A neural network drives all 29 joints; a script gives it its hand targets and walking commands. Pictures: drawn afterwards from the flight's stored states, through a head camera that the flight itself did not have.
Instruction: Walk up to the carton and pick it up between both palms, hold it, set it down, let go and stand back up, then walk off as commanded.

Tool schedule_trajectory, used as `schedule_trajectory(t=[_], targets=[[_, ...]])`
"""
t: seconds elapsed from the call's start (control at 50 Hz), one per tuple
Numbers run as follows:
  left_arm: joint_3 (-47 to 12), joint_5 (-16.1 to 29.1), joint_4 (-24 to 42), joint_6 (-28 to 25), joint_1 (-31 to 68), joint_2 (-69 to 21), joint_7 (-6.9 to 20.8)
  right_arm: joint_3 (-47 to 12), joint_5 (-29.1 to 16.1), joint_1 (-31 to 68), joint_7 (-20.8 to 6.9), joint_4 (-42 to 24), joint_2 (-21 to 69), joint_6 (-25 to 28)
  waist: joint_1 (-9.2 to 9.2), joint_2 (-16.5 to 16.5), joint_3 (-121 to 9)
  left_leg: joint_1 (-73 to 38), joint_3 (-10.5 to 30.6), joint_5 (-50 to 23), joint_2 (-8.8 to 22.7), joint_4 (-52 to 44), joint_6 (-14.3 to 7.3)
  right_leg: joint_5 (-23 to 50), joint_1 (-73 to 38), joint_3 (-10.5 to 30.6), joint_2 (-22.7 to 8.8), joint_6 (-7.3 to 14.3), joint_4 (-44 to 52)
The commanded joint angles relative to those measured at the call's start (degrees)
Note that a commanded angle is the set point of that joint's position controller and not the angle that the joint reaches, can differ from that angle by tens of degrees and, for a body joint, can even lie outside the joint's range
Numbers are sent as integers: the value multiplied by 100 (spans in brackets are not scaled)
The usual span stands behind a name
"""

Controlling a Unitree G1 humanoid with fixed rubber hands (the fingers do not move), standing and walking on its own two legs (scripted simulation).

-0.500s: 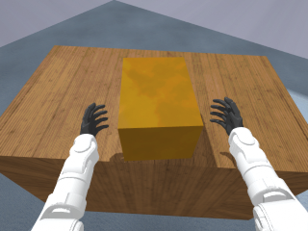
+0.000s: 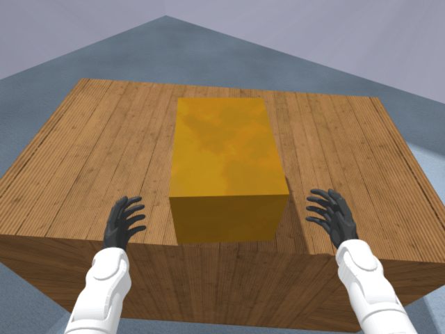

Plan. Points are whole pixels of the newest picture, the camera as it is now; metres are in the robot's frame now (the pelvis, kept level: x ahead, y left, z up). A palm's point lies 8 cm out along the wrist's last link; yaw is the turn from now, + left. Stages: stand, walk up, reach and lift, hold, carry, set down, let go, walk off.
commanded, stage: set down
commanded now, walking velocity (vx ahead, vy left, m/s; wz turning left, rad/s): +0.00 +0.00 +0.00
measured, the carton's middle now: (223, 165) +0.51 +0.04 +0.00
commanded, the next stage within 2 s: none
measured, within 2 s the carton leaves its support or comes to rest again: neither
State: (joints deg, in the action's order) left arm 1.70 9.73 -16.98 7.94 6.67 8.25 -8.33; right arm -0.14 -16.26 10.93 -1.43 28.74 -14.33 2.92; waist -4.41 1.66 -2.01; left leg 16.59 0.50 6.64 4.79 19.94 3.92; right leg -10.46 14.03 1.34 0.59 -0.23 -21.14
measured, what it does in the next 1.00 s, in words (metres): stands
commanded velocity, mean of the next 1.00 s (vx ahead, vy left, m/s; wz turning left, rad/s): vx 0.00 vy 0.00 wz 0.00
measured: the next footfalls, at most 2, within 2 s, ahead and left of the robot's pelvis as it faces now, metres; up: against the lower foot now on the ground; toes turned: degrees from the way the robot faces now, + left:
none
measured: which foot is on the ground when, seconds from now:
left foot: down 0.00-1.00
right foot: down 0.00-1.00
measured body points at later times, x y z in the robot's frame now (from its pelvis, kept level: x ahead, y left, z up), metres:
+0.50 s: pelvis +0.00 -0.01 +0.00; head +0.00 +0.01 +0.45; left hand +0.24 +0.21 +0.01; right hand +0.27 -0.20 +0.03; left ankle +0.04 +0.16 -0.74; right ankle +0.00 -0.12 -0.74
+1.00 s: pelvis +0.01 -0.01 +0.00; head +0.00 +0.01 +0.45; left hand +0.20 +0.21 +0.01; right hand +0.21 -0.22 +0.02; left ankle +0.04 +0.16 -0.74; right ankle +0.00 -0.12 -0.74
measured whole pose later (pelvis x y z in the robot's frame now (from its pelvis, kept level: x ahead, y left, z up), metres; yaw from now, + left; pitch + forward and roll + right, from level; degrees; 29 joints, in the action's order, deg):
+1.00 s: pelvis +0.01 -0.01 +0.00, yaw -1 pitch -5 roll +0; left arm -1.8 9.6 5.7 9.8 -21.6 9.6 -9.0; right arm 0.8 -15.3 -22.5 -2.1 0.2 -13.6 -0.7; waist -3.7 1.3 3.5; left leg 4.6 -0.8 7.8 5.7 17.3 4.3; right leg -11.0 2.5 2.4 1.4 0.4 -18.3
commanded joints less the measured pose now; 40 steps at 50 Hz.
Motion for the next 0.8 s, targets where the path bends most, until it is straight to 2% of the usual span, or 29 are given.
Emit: schedule_trajectory(t=[0.0,0.02,0.04,0.06,0.1,0.16,0.18,0.2,0.24,0.26,0.28,0.3,0.34,0.42,0.44,0.46,0.48,0.52,0.56,0.58,0.6,0.62,0.64,0.68,0.7,0.72,0.74,0.76,0.78], targets=[[420,-192,1248,-396,2353,572,38,302,136,2422,111,-1508,-965,349,-64,-107,-2299,-1326,-567,-1073,-606,-16,-232,754,-507,-19,192,66,410],[326,-162,1392,-287,894,252,49,259,48,1207,29,-1703,-1084,369,58,198,-2027,-1476,-448,-1481,-578,-48,-244,1295,-820,-76,250,104,394],[428,-198,1429,-290,1815,533,33,255,63,1910,93,-1919,-1053,297,-110,9,-2018,-1161,-573,-945,-598,-132,-258,662,-678,-23,244,69,373],[110,-16,1824,-262,1216,418,3,452,49,1386,50,-1960,-1278,337,127,164,-2036,-1362,-430,-1156,-495,-137,-261,876,-705,-132,341,89,338],[185,-57,1547,-293,1563,419,-26,423,103,1607,-2,-1830,-1215,342,102,225,-1942,-1339,-475,-845,-517,-131,-312,561,-527,-132,278,106,382],[238,-236,2256,-304,509,399,-35,221,-76,527,16,-2115,-1178,411,111,-68,-1767,-1563,-429,-1534,-550,-108,-240,1476,-730,-82,281,110,331],[235,-324,1896,-304,1071,254,-48,258,-73,1077,-18,-2109,-1207,362,30,-160,-1721,-1487,-402,-1461,-535,-91,-222,1081,-537,-151,318,146,281],[-23,-235,2248,-291,110,23,16,233,-123,159,-62,-2110,-1119,404,197,-56,-1650,-1819,-291,-1829,-514,-69,-226,1452,-684,-169,356,195,355],[348,-317,1865,-320,562,307,79,118,-56,442,-59,-1823,-1067,344,134,13,-1301,-1383,-437,-1166,-575,-235,-326,926,-676,-14,222,89,463],[260,-164,2007,-371,1336,444,30,235,-7,1301,-100,-2406,-959,330,14,-41,-1958,-1248,-470,-754,-542,-249,-370,496,-786,-9,240,113,422],[20,-108,2114,-350,530,126,20,139,-132,524,-112,-2296,-858,337,148,122,-1505,-1401,-465,-630,-537,-307,-429,433,-685,-20,224,99,516],[173,-145,2116,-406,887,448,-13,278,-19,777,-78,-2476,-928,349,37,-77,-1623,-1193,-491,-414,-583,-300,-417,348,-737,43,206,101,464],[5,-192,2495,-387,-37,244,-96,349,-61,-33,-124,-2455,-1095,406,104,-146,-1572,-1470,-380,-800,-516,-284,-334,752,-723,-56,232,137,394],[139,-212,2754,-394,-481,383,-72,323,-16,-640,-13,-2668,-1127,386,197,-171,-1344,-1532,-434,-1256,-559,-189,-262,1204,-820,-27,210,68,370],[233,-193,2599,-366,95,605,-49,402,6,-172,14,-2909,-1013,354,61,-54,-1713,-1650,-482,-1125,-565,-139,-319,839,-828,-32,264,54,426],[169,-133,2769,-336,-330,410,-76,292,-27,-522,22,-3080,-874,354,-22,-68,-1374,-1595,-539,-956,-564,-250,-314,722,-770,18,225,66,523],[150,-109,2618,-297,229,614,-63,345,41,-146,53,-3035,-833,275,45,-145,-1353,-1428,-594,-602,-580,-215,-313,400,-606,26,185,32,500],[-49,7,2982,-302,-477,491,-117,244,1,-905,23,-3232,-819,240,-20,-120,-926,-1668,-560,-600,-536,-251,-316,220,-385,-14,192,76,582],[6,-86,3326,-147,-591,557,-167,430,-13,-956,61,-3233,-822,138,136,-214,-748,-1769,-544,-437,-473,-329,-273,14,-397,-28,236,118,702],[-44,66,2648,-111,294,595,-115,398,78,-202,71,-3048,-762,27,108,-192,-620,-1351,-500,2,-489,-359,-339,-470,-88,-11,193,128,673],[-61,38,2648,-31,-777,484,-69,329,55,-1090,88,-3309,-742,47,75,15,-474,-1614,-548,-129,-486,-411,-333,-189,-295,-13,172,109,795],[-42,104,2833,-24,-382,621,-118,387,51,-717,31,-3473,-822,-7,26,-77,-512,-1402,-571,25,-502,-402,-358,-375,-120,7,187,140,743],[-173,149,2942,8,-30,612,-149,509,58,-655,7,-3448,-795,-74,161,-114,-601,-1489,-527,259,-462,-374,-357,-608,-43,-18,207,164,728],[-135,68,3181,81,-941,577,-169,514,-30,-1423,-2,-3399,-990,-156,89,-200,-239,-1672,-505,-231,-426,-475,-251,-256,-80,-68,241,186,791],[-225,238,3084,156,-487,537,-127,637,102,-976,43,-3639,-867,-183,207,-114,-450,-1574,-490,-29,-424,-415,-319,-339,13,-63,221,127,805],[-74,108,3216,143,-1328,492,-90,492,99,-1850,34,-3670,-804,-151,91,3,-333,-1785,-462,-598,-430,-398,-291,136,-218,-108,217,129,800],[-66,43,3324,127,-1436,446,-50,537,29,-1907,29,-3804,-876,-140,172,-31,-382,-2023,-477,-762,-411,-349,-228,211,-212,-98,280,139,828],[141,-98,3229,163,-2047,539,28,340,38,-2448,31,-3769,-723,-125,15,103,-349,-2183,-535,-1254,-446,-291,-247,703,-483,-62,282,86,878],[46,-62,3658,101,-1875,458,-2,443,33,-2193,17,-4142,-786,-34,58,16,-632,-2280,-455,-1435,-386,-258,-236,866,-397,-119,335,70,809]])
